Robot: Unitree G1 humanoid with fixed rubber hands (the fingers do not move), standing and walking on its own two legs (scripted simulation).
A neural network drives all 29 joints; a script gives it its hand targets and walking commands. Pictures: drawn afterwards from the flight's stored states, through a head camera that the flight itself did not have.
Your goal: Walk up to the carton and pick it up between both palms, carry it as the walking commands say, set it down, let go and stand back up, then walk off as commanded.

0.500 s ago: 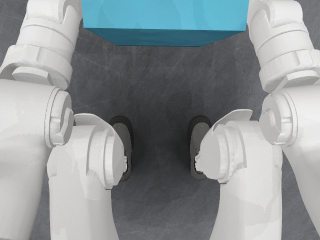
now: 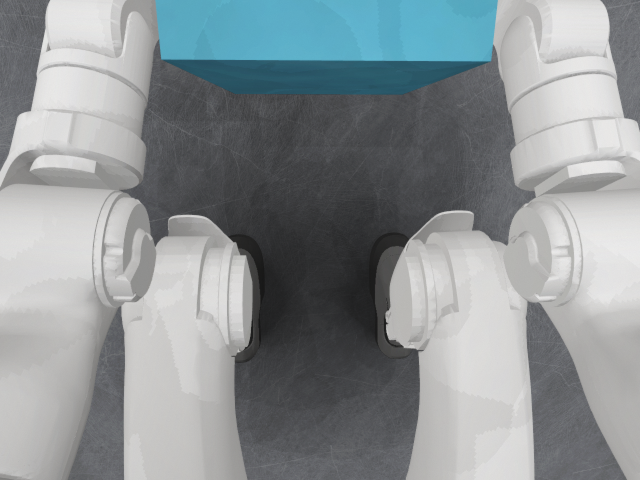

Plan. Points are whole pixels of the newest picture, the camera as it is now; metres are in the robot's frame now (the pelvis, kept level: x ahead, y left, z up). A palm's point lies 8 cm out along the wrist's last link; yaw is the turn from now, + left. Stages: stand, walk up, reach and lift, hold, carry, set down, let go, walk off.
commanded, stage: reach and lift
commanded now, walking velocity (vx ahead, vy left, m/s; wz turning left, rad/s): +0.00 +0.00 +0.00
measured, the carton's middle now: out of the picture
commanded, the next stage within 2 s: none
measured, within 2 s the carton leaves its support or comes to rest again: neither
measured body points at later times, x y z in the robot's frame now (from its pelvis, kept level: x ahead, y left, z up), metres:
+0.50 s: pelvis -0.01 +0.00 +0.03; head +0.36 +0.00 +0.28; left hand +0.58 +0.16 -0.10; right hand +0.57 -0.16 -0.10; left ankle +0.12 +0.12 -0.33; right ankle +0.12 -0.12 -0.33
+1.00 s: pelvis -0.02 +0.00 +0.08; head +0.33 +0.00 +0.34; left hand +0.55 +0.16 -0.03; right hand +0.55 -0.16 -0.03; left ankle +0.12 +0.12 -0.33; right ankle +0.12 -0.12 -0.33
